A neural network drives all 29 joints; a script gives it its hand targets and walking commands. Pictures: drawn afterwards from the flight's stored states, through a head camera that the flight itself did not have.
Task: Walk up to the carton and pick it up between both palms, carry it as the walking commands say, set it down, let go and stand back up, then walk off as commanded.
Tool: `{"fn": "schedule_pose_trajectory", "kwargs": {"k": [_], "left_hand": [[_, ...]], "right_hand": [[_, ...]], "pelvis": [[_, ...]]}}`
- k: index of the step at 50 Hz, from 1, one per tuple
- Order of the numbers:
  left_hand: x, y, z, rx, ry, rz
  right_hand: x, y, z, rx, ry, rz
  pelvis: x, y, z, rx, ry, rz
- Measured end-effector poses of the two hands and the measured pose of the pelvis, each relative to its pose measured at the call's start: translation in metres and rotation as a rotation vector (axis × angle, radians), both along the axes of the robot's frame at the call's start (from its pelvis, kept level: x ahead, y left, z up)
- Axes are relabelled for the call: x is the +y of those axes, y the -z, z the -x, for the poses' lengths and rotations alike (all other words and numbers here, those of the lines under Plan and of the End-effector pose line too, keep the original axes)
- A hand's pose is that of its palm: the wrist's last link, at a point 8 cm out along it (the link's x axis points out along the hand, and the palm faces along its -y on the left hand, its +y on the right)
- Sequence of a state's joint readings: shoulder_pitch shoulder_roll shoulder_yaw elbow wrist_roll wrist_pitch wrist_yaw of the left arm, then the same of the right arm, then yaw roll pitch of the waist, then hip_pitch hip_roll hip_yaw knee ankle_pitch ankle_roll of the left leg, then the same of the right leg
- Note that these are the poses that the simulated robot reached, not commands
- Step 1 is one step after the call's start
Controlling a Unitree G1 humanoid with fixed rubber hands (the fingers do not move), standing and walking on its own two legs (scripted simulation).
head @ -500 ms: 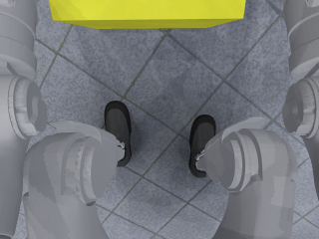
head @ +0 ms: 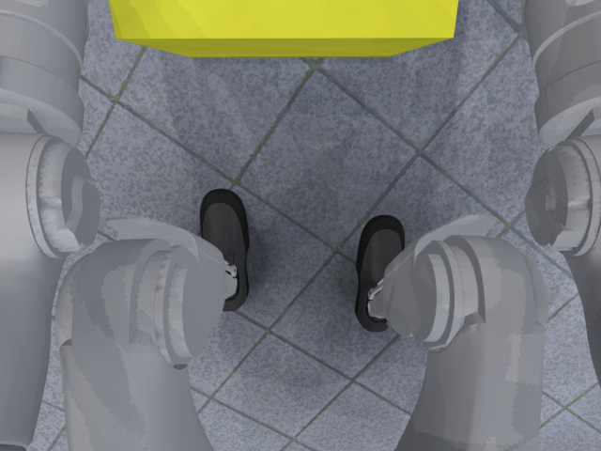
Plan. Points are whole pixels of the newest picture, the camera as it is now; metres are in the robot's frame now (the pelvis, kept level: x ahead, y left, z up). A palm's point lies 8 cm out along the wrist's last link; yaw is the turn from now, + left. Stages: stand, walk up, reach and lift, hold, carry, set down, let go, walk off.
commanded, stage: reach and lift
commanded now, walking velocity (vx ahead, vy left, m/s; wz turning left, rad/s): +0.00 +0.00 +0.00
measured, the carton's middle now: out of the picture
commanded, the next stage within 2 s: none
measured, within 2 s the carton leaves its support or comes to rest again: leaves its support in 1.14 s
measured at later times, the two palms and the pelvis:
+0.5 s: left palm out of the picture +0.57 +0.21 -0.18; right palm out of the picture +0.58 -0.14 -0.18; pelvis +0.00 +0.00 +0.00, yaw +0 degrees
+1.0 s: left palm out of the picture +0.57 +0.21 -0.18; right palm out of the picture +0.58 -0.15 -0.18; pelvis +0.00 +0.00 -0.01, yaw +0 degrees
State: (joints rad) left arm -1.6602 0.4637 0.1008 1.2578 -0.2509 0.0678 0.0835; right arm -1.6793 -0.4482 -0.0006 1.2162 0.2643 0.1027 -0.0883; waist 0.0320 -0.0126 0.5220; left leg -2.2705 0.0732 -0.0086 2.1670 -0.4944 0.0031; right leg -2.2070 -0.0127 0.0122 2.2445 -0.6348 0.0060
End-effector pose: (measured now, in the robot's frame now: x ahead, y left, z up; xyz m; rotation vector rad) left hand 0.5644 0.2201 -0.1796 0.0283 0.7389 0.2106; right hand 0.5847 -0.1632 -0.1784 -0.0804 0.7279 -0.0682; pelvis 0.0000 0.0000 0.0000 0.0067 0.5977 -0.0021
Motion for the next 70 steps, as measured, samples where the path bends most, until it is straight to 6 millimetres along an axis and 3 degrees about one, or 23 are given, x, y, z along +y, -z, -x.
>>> {"fn": "schedule_pose_trajectory", "kwargs": {"k": [9, 23, 40, 53, 59, 66, 70], "left_hand": [[-0.001, 0.000, 0.000, 0.004, 0.013, -0.001], [-0.009, 0.000, 0.000, 0.008, 0.043, -0.002], [-0.006, 0.003, -0.002, 0.009, 0.074, 0.059], [-0.008, 0.001, -0.002, 0.023, 0.064, 0.034], [-0.017, -0.010, -0.003, 0.024, 0.062, 0.021], [-0.021, -0.049, -0.009, -0.005, 0.055, 0.024], [-0.015, -0.063, -0.007, -0.002, 0.051, 0.020]], "right_hand": [[0.023, 0.004, 0.000, -0.002, -0.037, -0.020], [0.018, 0.001, 0.001, 0.015, -0.025, 0.005], [0.015, 0.006, 0.001, 0.003, -0.040, -0.073], [0.016, 0.004, 0.002, 0.007, -0.030, -0.060], [0.011, -0.012, 0.004, 0.012, -0.009, -0.024], [0.008, -0.053, -0.003, -0.011, 0.005, -0.014], [0.012, -0.064, -0.004, -0.004, -0.018, -0.018]], "pelvis": [[0.000, 0.000, 0.000, 0.004, -0.008, 0.001], [0.001, -0.004, 0.000, 0.006, -0.010, 0.009], [0.000, 0.015, -0.002, -0.025, -0.008, 0.003], [-0.002, 0.011, -0.005, -0.018, -0.004, 0.000], [0.000, 0.004, -0.007, 0.001, 0.006, 0.002], [0.003, -0.009, -0.007, 0.037, 0.024, 0.003], [0.004, -0.017, -0.005, 0.068, 0.023, 0.001]]}}
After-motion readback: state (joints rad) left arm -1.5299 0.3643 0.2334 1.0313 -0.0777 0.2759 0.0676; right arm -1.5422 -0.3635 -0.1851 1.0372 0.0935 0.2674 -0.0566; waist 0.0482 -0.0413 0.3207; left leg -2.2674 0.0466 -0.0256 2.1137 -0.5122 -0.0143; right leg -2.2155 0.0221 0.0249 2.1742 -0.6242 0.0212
